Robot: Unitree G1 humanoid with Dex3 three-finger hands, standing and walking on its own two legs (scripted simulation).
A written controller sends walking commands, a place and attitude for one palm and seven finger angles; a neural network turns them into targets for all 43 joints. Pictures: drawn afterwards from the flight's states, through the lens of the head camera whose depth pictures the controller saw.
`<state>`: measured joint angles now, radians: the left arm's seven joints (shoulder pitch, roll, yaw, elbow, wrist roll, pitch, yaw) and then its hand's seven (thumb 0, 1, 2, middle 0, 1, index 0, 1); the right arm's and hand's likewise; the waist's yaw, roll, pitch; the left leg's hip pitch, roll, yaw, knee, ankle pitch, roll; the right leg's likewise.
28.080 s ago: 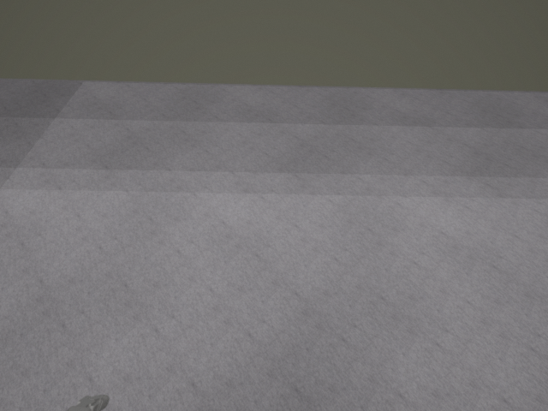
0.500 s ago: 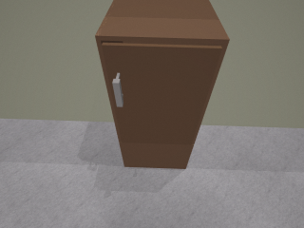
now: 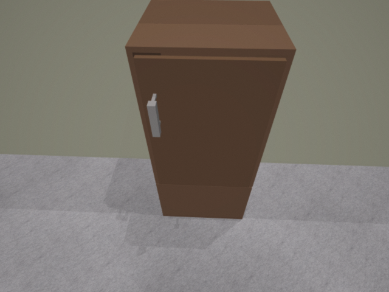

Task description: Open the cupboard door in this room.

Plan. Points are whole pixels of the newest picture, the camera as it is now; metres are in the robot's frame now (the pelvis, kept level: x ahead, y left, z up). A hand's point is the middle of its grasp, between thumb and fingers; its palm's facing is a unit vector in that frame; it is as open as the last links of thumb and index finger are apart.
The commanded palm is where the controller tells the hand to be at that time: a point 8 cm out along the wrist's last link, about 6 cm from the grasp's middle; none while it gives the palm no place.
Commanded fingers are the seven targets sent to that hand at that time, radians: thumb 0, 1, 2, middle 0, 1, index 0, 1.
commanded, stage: look again from close up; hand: left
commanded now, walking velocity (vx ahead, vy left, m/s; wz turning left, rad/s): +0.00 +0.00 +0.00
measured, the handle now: (155, 115) +0.60 +0.15 +0.01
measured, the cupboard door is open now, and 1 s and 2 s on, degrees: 0 0 0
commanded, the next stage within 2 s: shuffle to correct the standing spot in 0.26 s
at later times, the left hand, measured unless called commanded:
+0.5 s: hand out of the picture +0.02 +0.18 -0.18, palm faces -0.01 -0.98 -0.20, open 7.3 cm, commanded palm none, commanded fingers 0.00 0.90 0.90 -0.20 -0.30 -0.20 -0.30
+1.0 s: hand out of the picture +0.08 +0.16 -0.17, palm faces +0.02 -0.97 -0.24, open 7.3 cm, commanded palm none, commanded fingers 0.00 0.90 0.90 -0.20 -0.30 -0.20 -0.30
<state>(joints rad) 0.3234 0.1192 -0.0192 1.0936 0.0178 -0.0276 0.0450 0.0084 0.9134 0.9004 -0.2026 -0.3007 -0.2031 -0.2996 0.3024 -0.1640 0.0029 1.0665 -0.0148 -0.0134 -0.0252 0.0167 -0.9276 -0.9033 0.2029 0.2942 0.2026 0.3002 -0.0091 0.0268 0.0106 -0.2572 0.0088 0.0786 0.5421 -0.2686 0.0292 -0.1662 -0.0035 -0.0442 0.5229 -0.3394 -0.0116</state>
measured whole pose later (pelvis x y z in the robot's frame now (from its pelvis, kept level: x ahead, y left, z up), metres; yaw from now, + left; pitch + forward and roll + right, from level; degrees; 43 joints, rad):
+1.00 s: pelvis +0.05 -0.03 +0.00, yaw -1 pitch +0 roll +2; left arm 0.26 0.17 0.03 1.02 0.03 0.00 0.04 0.01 0.91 0.90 -0.20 -0.30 -0.20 -0.30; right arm 0.20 -0.16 -0.03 1.03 -0.01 -0.01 -0.05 0.01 -0.92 -0.90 0.20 0.29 0.20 0.30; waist 0.01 -0.02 0.08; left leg -0.19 0.03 0.11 0.53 -0.34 -0.01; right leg -0.26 -0.03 -0.06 0.60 -0.30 -0.01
